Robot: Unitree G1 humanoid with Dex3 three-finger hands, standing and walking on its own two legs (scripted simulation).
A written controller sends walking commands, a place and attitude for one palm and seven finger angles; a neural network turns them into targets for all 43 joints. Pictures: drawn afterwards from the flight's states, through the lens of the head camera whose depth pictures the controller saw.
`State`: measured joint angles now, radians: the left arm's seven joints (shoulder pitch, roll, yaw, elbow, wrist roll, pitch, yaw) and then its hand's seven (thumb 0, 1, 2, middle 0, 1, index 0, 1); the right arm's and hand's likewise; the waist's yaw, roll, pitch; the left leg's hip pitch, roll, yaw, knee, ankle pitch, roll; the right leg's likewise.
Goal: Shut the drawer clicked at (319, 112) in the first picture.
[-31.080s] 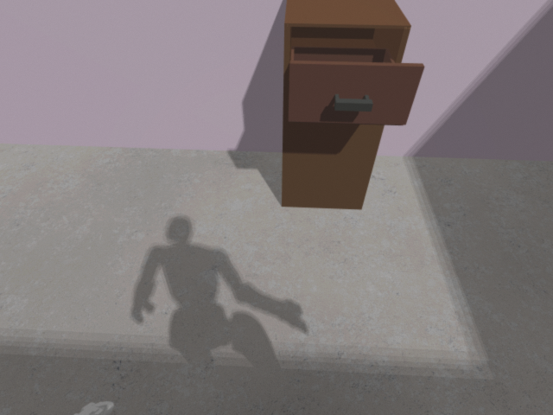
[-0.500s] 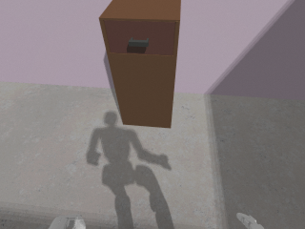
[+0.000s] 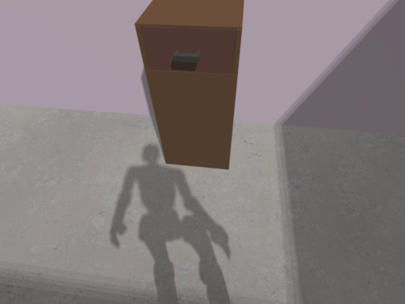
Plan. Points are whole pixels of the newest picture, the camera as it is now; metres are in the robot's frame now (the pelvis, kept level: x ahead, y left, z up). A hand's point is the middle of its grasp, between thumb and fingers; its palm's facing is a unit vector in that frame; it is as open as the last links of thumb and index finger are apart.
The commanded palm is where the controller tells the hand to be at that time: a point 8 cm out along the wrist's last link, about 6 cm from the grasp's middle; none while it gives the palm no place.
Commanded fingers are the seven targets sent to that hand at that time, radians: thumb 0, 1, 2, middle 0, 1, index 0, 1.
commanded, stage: let the arm hang, fingers relaxed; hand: left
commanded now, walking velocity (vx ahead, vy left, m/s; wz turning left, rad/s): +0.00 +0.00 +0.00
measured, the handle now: (187, 55) +0.98 +0.12 -0.01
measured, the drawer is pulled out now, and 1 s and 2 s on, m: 0.00 0.00 0.00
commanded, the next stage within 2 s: look to check the result in 0.38 s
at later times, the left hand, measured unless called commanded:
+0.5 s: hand out of the picture +0.11 +0.21 -0.15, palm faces -0.04 -0.95 -0.30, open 7.3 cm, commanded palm none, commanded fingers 0.00 0.90 0.90 -0.20 -0.30 -0.20 -0.30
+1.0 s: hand out of the picture +0.12 +0.22 -0.15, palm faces -0.02 -0.94 -0.34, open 7.3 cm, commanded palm none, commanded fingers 0.00 0.90 0.90 -0.20 -0.30 -0.20 -0.30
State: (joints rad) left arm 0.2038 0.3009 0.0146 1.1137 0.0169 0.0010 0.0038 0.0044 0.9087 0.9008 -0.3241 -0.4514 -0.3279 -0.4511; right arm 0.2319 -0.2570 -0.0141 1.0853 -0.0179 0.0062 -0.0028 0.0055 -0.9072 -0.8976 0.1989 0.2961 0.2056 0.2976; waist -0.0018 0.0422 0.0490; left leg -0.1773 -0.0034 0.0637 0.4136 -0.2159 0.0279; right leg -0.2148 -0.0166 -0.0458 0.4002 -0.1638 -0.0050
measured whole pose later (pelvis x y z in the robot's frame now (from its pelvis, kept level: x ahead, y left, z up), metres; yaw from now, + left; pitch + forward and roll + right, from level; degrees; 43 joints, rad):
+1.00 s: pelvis +0.04 -0.02 +0.01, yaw +0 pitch -1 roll +0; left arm 0.09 0.31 0.01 1.14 0.01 -0.02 0.00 0.00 0.91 0.90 -0.20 -0.30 -0.20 -0.30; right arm 0.11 -0.32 -0.01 1.11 -0.02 0.00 -0.01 0.00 -0.91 -0.90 0.20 0.30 0.21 0.30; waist -0.01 0.02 0.04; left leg -0.07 0.03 0.05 0.30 -0.21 -0.01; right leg -0.11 0.02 -0.06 0.30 -0.17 -0.03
